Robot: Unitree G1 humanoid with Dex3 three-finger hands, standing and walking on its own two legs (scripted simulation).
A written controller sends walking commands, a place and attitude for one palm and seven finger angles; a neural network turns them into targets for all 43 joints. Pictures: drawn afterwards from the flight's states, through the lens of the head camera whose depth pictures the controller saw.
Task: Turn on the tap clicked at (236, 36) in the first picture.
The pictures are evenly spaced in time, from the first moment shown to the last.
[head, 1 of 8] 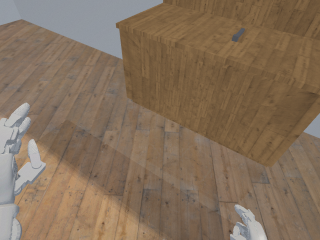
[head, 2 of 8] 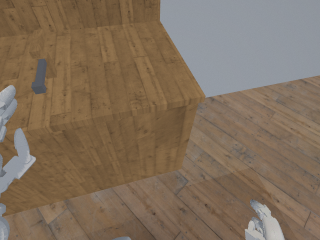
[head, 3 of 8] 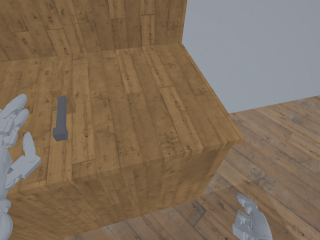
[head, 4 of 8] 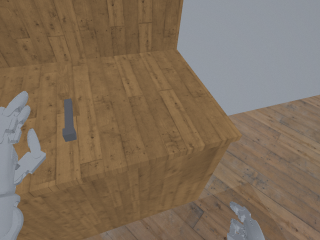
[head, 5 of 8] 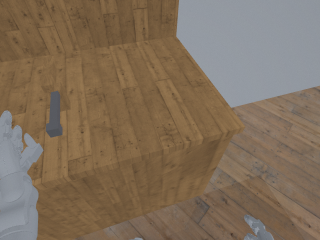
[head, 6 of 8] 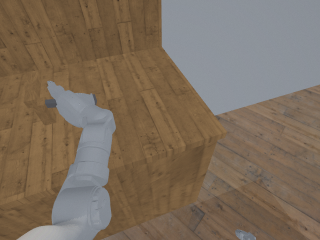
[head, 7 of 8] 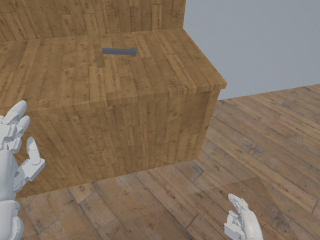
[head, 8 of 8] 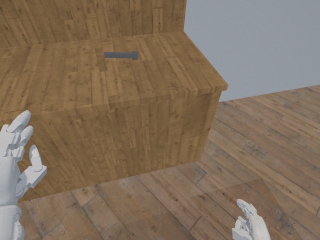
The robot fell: no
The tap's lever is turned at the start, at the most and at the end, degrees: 0 75 75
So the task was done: yes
